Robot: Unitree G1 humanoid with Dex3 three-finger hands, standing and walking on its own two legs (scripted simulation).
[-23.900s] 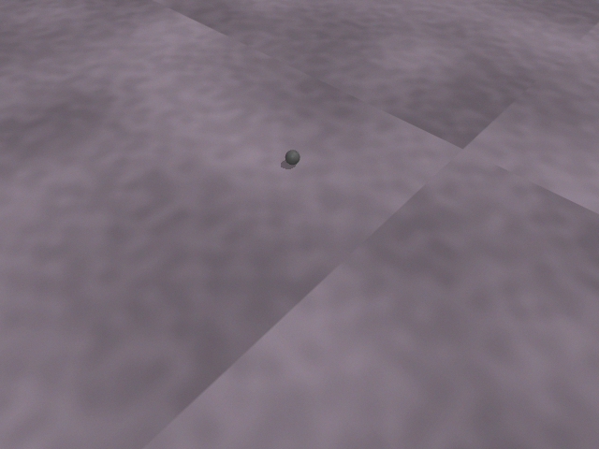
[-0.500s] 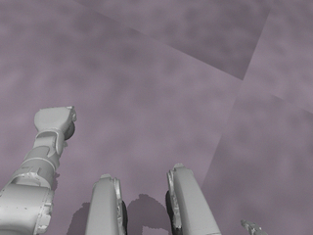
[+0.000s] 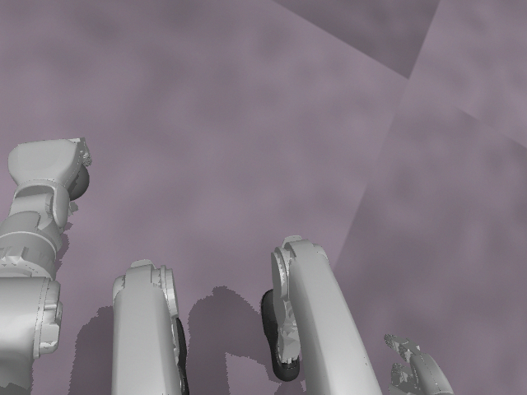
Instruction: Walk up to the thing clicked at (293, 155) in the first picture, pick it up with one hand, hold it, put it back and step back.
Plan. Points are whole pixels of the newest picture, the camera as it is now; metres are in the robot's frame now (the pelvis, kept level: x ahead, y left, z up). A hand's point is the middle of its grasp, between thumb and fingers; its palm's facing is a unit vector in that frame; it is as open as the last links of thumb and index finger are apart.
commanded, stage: crouch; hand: left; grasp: from above
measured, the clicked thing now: (63, 178) +0.46 +0.25 -0.18
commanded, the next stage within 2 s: lower in 0.62 s
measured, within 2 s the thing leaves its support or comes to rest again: neither
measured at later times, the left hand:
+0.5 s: hand (78, 191) +0.45 +0.25 -0.24, palm faces -0.47 -0.03 -0.88, open 9.5 cm
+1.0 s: hand (86, 195) +0.46 +0.25 -0.29, palm faces -0.48 -0.04 -0.87, open 9.4 cm
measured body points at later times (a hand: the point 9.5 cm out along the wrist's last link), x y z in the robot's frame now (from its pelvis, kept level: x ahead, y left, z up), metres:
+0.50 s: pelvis -0.02 +0.00 -0.07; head +0.23 +0.04 +0.31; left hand +0.47 +0.25 -0.19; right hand +0.01 -0.28 -0.18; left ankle +0.06 +0.12 -0.40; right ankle +0.08 -0.13 -0.40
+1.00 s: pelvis -0.01 +0.00 -0.10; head +0.24 +0.06 +0.27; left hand +0.48 +0.25 -0.24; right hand +0.01 -0.28 -0.20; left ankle +0.06 +0.12 -0.40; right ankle +0.08 -0.13 -0.40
